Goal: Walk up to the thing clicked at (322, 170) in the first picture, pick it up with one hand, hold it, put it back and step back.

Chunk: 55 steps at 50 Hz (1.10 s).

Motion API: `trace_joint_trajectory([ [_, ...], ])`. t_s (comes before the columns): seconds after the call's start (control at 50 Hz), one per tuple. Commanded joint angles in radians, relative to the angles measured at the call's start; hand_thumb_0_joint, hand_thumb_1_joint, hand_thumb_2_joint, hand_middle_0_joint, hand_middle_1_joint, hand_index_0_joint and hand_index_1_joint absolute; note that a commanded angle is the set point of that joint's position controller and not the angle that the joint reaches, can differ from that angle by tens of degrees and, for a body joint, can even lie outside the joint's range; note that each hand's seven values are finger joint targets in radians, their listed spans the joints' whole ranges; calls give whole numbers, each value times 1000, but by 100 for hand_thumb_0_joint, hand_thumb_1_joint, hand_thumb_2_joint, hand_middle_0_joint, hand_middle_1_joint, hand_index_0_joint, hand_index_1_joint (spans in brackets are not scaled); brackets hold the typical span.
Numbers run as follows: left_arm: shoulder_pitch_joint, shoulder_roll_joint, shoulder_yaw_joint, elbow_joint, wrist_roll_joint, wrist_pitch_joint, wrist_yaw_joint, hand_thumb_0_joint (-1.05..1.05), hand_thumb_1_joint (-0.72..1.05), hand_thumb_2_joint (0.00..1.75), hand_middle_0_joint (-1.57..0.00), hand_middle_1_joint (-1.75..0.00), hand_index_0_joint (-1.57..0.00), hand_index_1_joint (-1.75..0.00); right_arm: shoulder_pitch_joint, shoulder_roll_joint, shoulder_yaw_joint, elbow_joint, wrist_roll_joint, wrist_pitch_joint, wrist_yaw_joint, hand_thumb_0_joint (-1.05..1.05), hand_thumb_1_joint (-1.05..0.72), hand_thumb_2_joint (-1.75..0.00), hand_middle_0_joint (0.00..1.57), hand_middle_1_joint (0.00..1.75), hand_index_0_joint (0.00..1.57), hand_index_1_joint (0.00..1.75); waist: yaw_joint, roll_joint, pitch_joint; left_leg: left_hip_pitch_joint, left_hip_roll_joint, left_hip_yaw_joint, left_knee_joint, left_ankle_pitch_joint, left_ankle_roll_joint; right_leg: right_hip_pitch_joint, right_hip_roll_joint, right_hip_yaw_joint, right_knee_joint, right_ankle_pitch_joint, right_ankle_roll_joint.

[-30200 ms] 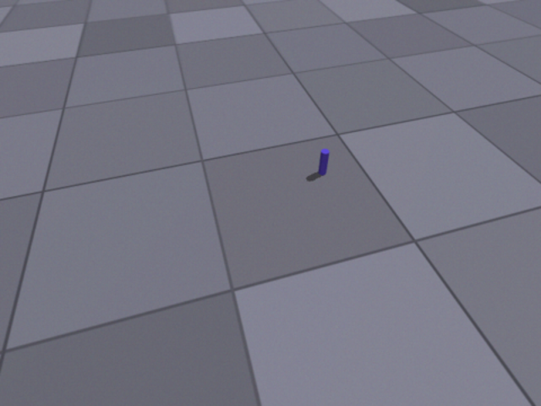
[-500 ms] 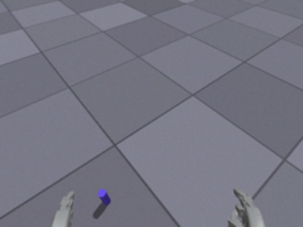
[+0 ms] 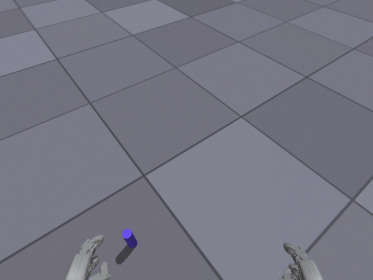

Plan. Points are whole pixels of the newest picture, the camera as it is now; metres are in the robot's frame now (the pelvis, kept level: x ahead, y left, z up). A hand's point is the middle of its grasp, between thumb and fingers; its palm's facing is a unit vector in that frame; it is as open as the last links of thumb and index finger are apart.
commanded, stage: stand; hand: left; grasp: from the side
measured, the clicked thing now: (130, 238) +0.42 +0.29 -0.65
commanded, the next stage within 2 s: step back in 1.92 s
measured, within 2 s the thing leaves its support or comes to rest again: neither
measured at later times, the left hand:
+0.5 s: hand out of the picture +0.06 +0.26 -0.11, palm faces +0.00 -0.94 -0.34, open 7.4 cm
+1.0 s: hand out of the picture +0.03 +0.26 -0.11, palm faces -0.01 -0.94 -0.34, open 7.4 cm
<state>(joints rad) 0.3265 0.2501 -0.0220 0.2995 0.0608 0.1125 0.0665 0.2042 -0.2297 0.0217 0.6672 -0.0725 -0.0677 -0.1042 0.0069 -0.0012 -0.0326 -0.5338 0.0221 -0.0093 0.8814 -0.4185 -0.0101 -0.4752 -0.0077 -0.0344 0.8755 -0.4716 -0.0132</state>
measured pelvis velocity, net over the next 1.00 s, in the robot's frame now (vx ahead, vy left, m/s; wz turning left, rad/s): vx -0.02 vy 0.01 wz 0.00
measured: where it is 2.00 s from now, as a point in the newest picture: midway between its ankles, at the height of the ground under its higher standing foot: outside the picture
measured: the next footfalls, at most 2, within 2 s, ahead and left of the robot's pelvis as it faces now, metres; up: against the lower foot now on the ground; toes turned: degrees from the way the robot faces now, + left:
none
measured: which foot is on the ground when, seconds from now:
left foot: down 0.00-1.00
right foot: down 0.00-1.00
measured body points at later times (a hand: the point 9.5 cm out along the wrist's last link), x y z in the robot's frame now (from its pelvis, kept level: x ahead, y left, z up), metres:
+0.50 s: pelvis -0.01 +0.02 +0.04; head -0.01 +0.02 +0.49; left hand +0.06 +0.31 -0.09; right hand +0.07 -0.26 -0.09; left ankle +0.02 +0.13 -0.70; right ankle -0.01 -0.11 -0.70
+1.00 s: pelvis -0.02 +0.01 +0.05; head -0.02 +0.01 +0.50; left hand +0.03 +0.31 -0.09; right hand +0.05 -0.28 -0.09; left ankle +0.02 +0.13 -0.70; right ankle -0.01 -0.11 -0.70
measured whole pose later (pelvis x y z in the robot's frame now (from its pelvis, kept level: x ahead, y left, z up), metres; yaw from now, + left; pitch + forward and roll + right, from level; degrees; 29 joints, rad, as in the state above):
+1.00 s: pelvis -0.02 +0.01 +0.05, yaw +0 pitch -4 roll +0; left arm 0.15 0.33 0.00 1.16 0.02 -0.01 0.01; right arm 0.13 -0.32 -0.02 1.16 -0.02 0.00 -0.01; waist 0.01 0.01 0.05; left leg -0.15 0.00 0.00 0.35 -0.14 0.00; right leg -0.10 -0.03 -0.03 0.36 -0.19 0.02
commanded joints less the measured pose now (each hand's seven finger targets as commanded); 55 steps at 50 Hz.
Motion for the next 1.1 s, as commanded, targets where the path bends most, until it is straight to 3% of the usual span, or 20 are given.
trace_joint_trajectory([
  [0.0, -81, 207, 96, 102, -4, -136, -34, 0, 90, 90, -20, -30, -20, -30, -31, -203, -87, -9, 5, 0, 63, 0, -90, -90, 20, 30, 20, 30, -2, 8, -96, 181, 20, -44, -185, 306, 79, 122, -93, 132, -222, 330, -59],
  [0.04, -93, 208, 96, 183, -16, -145, -36, 0, 90, 90, -20, -30, -20, -30, -44, -210, -94, 31, 23, 2, 77, 0, -90, -90, 20, 30, 20, 30, 9, 11, -101, 217, 25, -55, -210, 349, 70, 145, -87, 120, -237, 378, -48],
  [0.1, -116, 213, 93, 283, -21, -152, -32, 0, 90, 90, -20, -30, -20, -30, -65, -206, -97, 78, 23, 9, 84, 0, -90, -90, 20, 30, 20, 30, 11, 8, -103, 252, 30, -63, -251, 328, 69, 178, -90, 109, -266, 356, -40],
  [0.2, -156, 220, 87, 405, -23, -156, -30, 0, 90, 90, -20, -30, -20, -30, -79, -223, -93, 152, 22, 22, 87, 0, -90, -90, 20, 30, 20, 30, 10, 28, -14, 256, 51, -95, -364, 268, 69, 201, -84, 97, -344, 294, -30],
  [0.26, -156, 229, 82, 476, -29, -154, -28, 0, 90, 90, -20, -30, -20, -30, -71, -232, -90, 199, 28, 25, 85, 0, -90, -90, 20, 30, 20, 30, 3, 17, -7, 293, 59, -100, -410, 319, 62, 244, -89, 97, -383, 331, -25],
  [0.3, -160, 234, 80, 519, -33, -151, -28, 0, 90, 90, -20, -30, -20, -30, -72, -246, -89, 230, 31, 30, 85, 0, -90, -90, 20, 30, 20, 30, 5, 23, 9, 295, 68, -112, -460, 279, 58, 271, -88, 93, -417, 291, -21],
  [0.4, -174, 247, 73, 617, -38, -148, -30, 0, 90, 90, -20, -30, -20, -30, -82, -265, -85, 302, 40, 35, 83, 0, -90, -90, 20, 30, 20, 30, 4, 19, 19, 345, 72, -111, -520, 309, 46, 325, -100, 99, -483, 307, -14],
  [0.46, -174, 252, 67, 666, -36, -146, -32, 0, 90, 90, -20, -30, -20, -30, -99, -271, -83, 333, 44, 38, 83, 0, -90, -90, 20, 30, 20, 30, 6, 22, 49, 361, 74, -113, -554, 277, 40, 321, -102, 94, -517, 291, -8],
  [0.52, -191, 261, 68, 700, -36, -143, -34, 0, 90, 90, -20, -30, -20, -30, -93, -274, -82, 361, 43, 43, 83, 0, -90, -90, 20, 30, 20, 30, 0, 26, 58, 343, 77, -121, -599, 179, 37, 333, -100, 93, -534, 252, -5],
  [0.56, -184, 261, 64, 721, -36, -144, -36, 0, 90, 90, -20, -30, -20, -30, -112, -278, -81, 375, 46, 45, 86, 0, -90, -90, 20, 30, 20, 30, 5, 25, 77, 347, 74, -124, -610, 165, 35, 318, -97, 90, -553, 238, -1],
  [0.62, -201, 266, 64, 743, -34, -147, -35, 0, 90, 90, -20, -30, -20, -30, -108, -269, -79, 390, 47, 44, 87, 0, -90, -90, 20, 30, 20, 30, 0, -5, 56, 375, 76, -115, -600, 226, 35, 332, -113, 100, -571, 265, -2],
  [0.72, -214, 271, 61, 771, -37, -151, -35, 0, 90, 90, -20, -30, -20, -30, -113, -268, -76, 415, 49, 47, 90, 0, -90, -90, 20, 30, 20, 30, -3, -6, 61, 378, 74, -107, -609, 242, 31, 336, -117, 103, -599, 258, 3],
  [0.88, -208, 279, 59, 801, -38, -145, -40, 0, 90, 90, -20, -30, -20, -30, -119, -281, -72, 435, 51, 49, 92, 0, -90, -90, 20, 30, 20, 30, 0, 24, 84, 356, 78, -114, -636, 162, 27, 325, -110, 97, -605, 213, 3],
  [0.92, -214, 280, 59, 799, -38, -146, -41, 0, 90, 90, -20, -30, -20, -30, -120, -288, -72, 435, 52, 48, 91, 0, -90, -90, 20, 30, 20, 30, 1, 22, 59, 366, 81, -109, -627, 195, 31, 344, -117, 105, -605, 249, 1],
  [0.98, -217, 281, 59, 807, -38, -143, -42, 0, 90, 90, -20, -30, -20, -30, -120, -293, -72, 439, 52, 49, 90, 0, -90, -90, 20, 30, 20, 30, -3, 22, 71, 352, 84, -114, -635, 164, 28, 335, -113, 102, -604, 219, 2],
  [1.02, -221, 283, 58, 807, -38, -146, -42, 0, 90, 90, -20, -30, -20, -30, -121, -286, -69, 440, 54, 49, 92, 0, -90, -90, 20, 30, 20, 30, -3, 8, 61, 368, 84, -108, -626, 211, 30, 336, -118, 105, -609, 250, 1],
  [1.08, -222, 281, 55, 812, -38, -148, -41, 0, 90, 90, -20, -30, -20, -30, -123, -293, -70, 443, 54, 50, 93, 0, -90, -90, 20, 30, 20, 30, -6, -10, 70, 380, 81, -102, -613, 223, 30, 316, -117, 107, -623, 216, 2],
])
